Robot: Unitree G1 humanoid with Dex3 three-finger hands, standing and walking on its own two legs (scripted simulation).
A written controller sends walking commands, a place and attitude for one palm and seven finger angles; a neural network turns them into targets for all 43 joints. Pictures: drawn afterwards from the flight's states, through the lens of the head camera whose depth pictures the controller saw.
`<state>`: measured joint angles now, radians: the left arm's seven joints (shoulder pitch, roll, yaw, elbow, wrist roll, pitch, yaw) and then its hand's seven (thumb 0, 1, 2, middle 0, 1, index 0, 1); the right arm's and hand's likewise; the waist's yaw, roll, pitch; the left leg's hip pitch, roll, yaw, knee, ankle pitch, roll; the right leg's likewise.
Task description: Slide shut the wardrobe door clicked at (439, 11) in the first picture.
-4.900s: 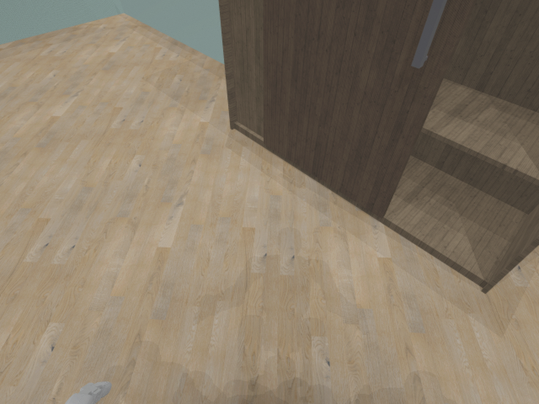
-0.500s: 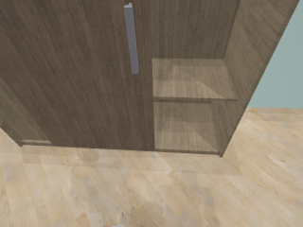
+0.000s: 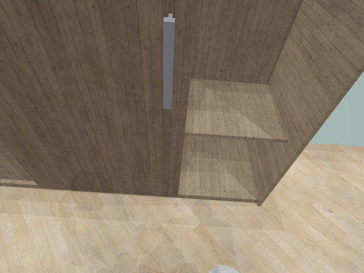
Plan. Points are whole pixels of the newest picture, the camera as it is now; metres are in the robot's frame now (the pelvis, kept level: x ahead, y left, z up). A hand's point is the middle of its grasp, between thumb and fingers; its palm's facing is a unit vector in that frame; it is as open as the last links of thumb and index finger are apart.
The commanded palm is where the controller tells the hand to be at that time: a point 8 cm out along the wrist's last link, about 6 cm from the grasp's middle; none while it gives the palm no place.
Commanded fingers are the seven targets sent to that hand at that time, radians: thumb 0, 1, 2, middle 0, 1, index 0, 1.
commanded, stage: take the last steps up to it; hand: left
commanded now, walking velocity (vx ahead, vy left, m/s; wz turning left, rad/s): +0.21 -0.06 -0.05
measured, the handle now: (168, 65) +0.62 +0.09 +0.14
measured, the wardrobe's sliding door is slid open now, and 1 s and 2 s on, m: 0.49 0.49 0.49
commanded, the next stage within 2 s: come to a stop and stand still in 0.18 s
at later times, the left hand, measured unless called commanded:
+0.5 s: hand (146, 243) +0.23 +0.10 -0.16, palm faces +0.04 -0.97 -0.26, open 7.2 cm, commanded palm none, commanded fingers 0.00 0.90 0.90 -0.20 -0.30 -0.20 -0.30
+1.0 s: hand out of the picture +0.09 +0.19 -0.19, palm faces +0.12 -0.97 -0.20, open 7.4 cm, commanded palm none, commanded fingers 0.00 0.90 0.90 -0.20 -0.30 -0.20 -0.30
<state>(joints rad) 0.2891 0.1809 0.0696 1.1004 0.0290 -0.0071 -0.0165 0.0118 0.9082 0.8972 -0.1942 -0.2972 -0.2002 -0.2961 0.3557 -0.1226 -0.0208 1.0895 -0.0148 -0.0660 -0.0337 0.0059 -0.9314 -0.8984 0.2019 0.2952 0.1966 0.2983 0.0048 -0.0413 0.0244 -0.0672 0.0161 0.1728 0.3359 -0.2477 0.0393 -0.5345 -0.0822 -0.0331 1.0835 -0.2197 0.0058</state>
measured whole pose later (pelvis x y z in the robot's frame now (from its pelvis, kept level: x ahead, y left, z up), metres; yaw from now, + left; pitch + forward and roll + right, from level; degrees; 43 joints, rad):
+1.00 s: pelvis +0.10 -0.01 -0.01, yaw +2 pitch -1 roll +0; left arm 0.26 0.21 0.05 1.09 0.02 0.05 0.03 0.01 0.91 0.90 -0.20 -0.30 -0.20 -0.30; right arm 0.21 -0.15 -0.02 1.04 -0.02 0.03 -0.04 0.00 -0.94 -0.90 0.20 0.30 0.20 0.30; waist 0.04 -0.05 0.02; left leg -0.15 -0.01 0.02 0.43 -0.27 0.01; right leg -0.36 -0.04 -0.04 0.70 -0.36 0.00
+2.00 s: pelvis +0.05 -0.01 -0.01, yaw +1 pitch -1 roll -1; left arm 0.33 0.14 0.00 1.08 0.02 -0.02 0.05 0.01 0.90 0.90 -0.20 -0.30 -0.20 -0.30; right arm 0.32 -0.17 -0.02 1.05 -0.02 0.00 -0.03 0.01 -0.91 -0.90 0.20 0.29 0.19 0.30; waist -0.02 0.03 -0.01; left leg -0.28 0.01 0.02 0.55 -0.26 0.01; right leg -0.22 0.01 -0.06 0.52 -0.29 -0.02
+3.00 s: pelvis +0.03 +0.02 -0.01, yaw +1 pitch -2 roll +0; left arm 0.35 0.12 -0.01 1.11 0.02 -0.01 0.04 0.01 0.91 0.90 -0.20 -0.30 -0.20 -0.30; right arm 0.28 -0.14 -0.01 1.11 -0.01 0.01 -0.02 0.01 -0.91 -0.90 0.20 0.30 0.20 0.30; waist 0.00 0.01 0.03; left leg -0.22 -0.04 0.06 0.42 -0.17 0.06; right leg -0.18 -0.04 -0.02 0.44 -0.22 0.03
